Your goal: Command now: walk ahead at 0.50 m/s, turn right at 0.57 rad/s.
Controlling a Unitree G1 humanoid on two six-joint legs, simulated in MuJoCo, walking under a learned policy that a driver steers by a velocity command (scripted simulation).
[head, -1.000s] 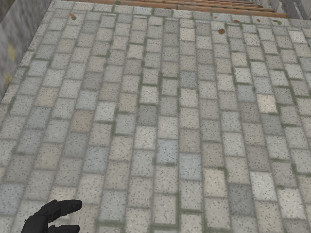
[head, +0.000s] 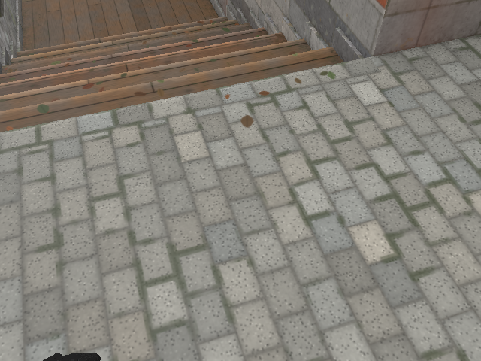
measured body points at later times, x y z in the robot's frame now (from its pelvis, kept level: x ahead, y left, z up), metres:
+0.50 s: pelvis +0.27 -0.06 +0.00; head +0.29 -0.08 +0.45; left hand +0.39 +0.20 -0.10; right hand +0.43 -0.34 -0.08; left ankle +0.49 +0.06 -0.69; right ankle +0.19 -0.13 -0.74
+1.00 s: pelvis +0.55 -0.06 +0.01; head +0.59 -0.05 +0.45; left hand +0.77 +0.18 -0.08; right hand +0.60 -0.35 -0.10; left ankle +0.52 +0.02 -0.74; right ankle +0.73 -0.25 -0.68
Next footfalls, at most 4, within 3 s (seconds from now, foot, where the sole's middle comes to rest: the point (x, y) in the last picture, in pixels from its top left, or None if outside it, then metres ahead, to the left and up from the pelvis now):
0.12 right None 0.23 -0.13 -0.78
0.66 left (229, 331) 0.56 0.01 -0.78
1.12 right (287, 247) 0.81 -0.19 -0.78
1.58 left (211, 284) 0.71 0.05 -0.78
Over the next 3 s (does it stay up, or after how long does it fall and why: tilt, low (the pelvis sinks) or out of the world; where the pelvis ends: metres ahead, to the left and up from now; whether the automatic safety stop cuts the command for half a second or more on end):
stays up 1.24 0.18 0.00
